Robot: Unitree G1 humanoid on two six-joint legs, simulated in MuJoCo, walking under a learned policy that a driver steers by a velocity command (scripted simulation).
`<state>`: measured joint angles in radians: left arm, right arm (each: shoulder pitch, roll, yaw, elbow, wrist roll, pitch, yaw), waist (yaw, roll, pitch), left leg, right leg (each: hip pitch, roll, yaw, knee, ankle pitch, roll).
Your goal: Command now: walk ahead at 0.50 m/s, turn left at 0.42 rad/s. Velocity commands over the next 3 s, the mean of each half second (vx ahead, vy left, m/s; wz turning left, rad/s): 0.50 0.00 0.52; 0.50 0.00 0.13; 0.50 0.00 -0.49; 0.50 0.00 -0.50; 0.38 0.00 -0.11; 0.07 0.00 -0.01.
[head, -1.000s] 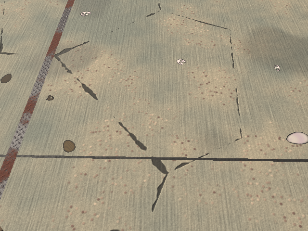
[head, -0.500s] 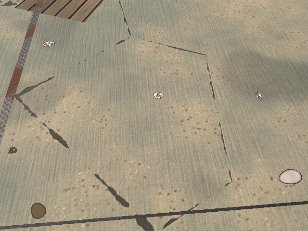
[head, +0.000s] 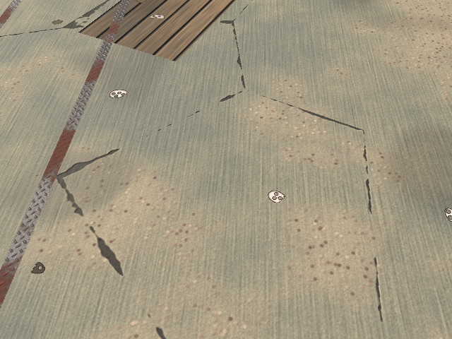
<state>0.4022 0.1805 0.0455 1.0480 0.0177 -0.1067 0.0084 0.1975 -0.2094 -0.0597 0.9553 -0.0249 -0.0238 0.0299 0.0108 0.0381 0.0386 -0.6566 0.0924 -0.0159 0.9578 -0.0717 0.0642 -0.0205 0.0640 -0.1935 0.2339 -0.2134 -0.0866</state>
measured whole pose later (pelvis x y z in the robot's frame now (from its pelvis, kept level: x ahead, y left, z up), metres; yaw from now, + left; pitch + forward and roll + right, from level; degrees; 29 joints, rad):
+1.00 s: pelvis +0.55 +0.10 +0.00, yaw +18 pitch +0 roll +0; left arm 0.34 0.25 0.05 0.90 0.00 -0.06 -0.02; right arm 0.21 -0.26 -0.04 0.82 -0.05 -0.06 0.02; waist 0.01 0.04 0.05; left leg -0.49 0.03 -0.04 1.07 -0.29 0.02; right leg -0.21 0.11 0.02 0.36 -0.15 -0.10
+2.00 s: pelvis +1.04 +0.14 -0.01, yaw -15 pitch +1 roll +0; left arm 0.18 0.26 0.04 0.76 0.02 -0.02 -0.02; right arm 0.32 -0.25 -0.03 0.83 -0.02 -0.05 0.01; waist -0.04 0.01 0.06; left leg -0.39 0.09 0.04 1.19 -0.35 0.01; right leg -0.30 0.09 -0.06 0.49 -0.20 -0.11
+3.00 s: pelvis +1.33 +0.09 +0.00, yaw -16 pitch -1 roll +0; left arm 0.29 0.17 -0.01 1.08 0.01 -0.01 0.04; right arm 0.27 -0.19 -0.01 1.04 -0.01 -0.01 -0.01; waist -0.02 0.02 0.01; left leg -0.23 -0.02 0.06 0.38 -0.13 0.04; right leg -0.15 0.02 0.00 0.40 -0.22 -0.01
